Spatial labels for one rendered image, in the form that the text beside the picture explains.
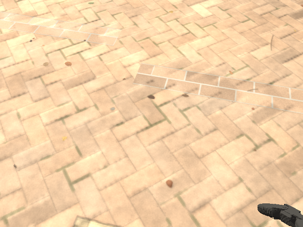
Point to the robot right hand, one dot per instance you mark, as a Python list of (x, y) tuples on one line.
[(286, 213)]

